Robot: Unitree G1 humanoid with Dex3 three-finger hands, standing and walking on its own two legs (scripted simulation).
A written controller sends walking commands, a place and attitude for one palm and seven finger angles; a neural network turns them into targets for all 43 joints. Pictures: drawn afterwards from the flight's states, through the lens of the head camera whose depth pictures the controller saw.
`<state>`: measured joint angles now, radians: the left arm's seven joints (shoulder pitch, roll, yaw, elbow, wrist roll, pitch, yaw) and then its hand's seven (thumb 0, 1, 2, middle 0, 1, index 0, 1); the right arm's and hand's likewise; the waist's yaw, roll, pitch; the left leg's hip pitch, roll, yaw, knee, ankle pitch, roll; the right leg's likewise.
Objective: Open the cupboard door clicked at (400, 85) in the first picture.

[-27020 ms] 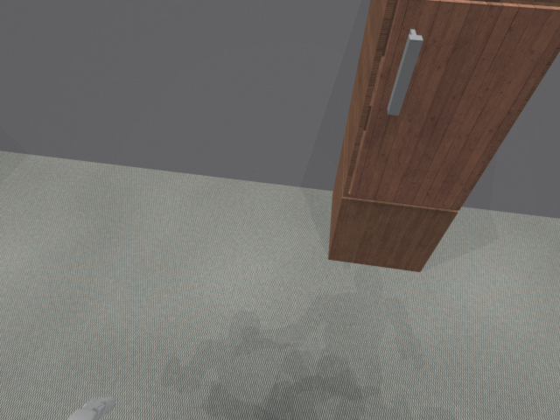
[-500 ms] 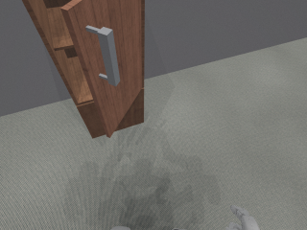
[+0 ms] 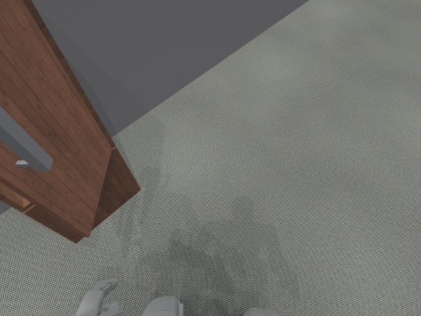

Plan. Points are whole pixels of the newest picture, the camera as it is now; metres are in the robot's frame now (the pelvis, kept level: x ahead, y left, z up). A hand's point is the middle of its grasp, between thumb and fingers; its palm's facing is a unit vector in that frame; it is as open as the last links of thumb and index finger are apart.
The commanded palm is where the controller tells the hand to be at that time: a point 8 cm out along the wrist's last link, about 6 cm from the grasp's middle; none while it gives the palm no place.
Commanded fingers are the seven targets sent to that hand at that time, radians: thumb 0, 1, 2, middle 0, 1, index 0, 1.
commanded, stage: walk to a spot facing it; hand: left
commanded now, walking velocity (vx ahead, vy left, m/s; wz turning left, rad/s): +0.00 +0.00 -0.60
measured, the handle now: (5, 139) +0.39 +0.38 +0.11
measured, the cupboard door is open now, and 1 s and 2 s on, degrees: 44 44 44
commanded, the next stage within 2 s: turn to face it in 2.00 s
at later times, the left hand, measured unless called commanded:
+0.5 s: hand (126, 285) +0.19 +0.20 -0.16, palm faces -0.26 -0.95 -0.17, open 7.4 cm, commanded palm none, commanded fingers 0.00 0.90 0.90 -0.20 -0.30 -0.20 -0.30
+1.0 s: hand (215, 210) +0.36 +0.01 -0.15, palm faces -0.55 -0.81 -0.22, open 7.3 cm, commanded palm none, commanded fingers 0.00 0.90 0.90 -0.20 -0.30 -0.20 -0.30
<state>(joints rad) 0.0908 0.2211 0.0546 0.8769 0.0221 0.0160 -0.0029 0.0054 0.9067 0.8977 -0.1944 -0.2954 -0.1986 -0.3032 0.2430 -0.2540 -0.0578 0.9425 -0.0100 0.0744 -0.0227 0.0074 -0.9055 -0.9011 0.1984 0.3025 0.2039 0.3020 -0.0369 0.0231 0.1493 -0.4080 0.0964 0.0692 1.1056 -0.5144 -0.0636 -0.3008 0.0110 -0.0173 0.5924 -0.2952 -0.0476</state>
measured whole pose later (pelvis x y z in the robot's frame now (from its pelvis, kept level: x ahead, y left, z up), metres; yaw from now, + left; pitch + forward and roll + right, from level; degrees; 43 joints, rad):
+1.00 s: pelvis +0.19 -0.11 +0.01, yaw -34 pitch +1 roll +1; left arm 0.20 0.19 0.06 0.97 0.02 -0.04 -0.01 0.00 0.93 0.90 -0.20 -0.30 -0.20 -0.30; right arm 0.22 -0.20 -0.05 0.94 -0.03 -0.01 0.01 0.01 -0.91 -0.90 0.20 0.30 0.20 0.30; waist -0.04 -0.01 0.08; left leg -0.56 0.12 0.04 1.03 -0.27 -0.07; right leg -0.19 0.04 -0.05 0.40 -0.24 -0.08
